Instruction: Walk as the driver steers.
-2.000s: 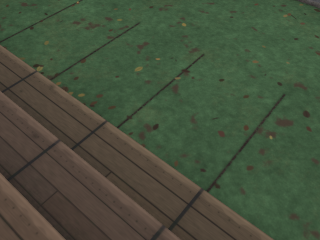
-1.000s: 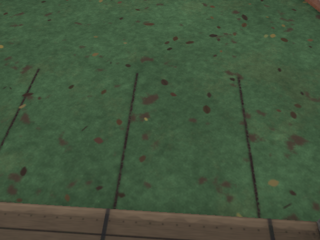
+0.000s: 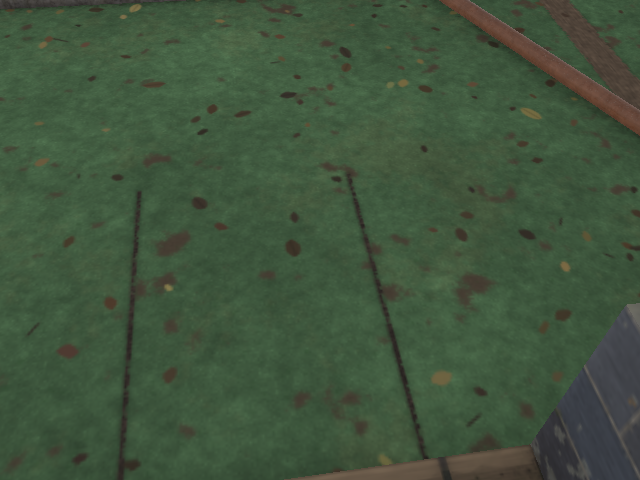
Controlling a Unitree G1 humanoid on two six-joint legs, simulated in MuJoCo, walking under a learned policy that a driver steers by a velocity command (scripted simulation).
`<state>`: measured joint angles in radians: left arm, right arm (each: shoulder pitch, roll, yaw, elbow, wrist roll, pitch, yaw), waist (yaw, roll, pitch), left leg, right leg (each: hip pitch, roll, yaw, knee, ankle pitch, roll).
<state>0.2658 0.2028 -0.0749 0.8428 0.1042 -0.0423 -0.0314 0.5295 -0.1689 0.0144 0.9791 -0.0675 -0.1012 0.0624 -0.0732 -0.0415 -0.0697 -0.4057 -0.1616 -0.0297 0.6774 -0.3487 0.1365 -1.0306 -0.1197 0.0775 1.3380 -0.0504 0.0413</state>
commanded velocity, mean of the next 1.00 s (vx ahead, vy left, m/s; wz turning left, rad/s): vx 0.47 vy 0.00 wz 0.38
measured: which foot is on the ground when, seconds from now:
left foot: down 0.00-0.26, up 0.28-0.64, down 0.66-1.00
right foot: up 0.00-0.22, down 0.24-0.66, up 0.68-1.00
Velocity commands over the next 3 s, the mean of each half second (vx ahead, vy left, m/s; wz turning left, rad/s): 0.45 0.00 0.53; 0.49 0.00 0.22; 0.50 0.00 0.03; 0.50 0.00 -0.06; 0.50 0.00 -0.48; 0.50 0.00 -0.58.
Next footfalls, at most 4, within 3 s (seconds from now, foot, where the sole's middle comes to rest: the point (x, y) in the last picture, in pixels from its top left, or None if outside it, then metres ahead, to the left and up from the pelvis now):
0.24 right None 0.18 -0.14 -0.75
0.66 left None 0.41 0.11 -0.90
1.10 right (306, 400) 0.84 -0.02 -1.04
1.56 left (195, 357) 0.99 0.29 -1.04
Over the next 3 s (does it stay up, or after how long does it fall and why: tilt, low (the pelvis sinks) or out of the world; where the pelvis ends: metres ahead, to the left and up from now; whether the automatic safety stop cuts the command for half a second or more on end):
stays up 1.64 0.30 -0.27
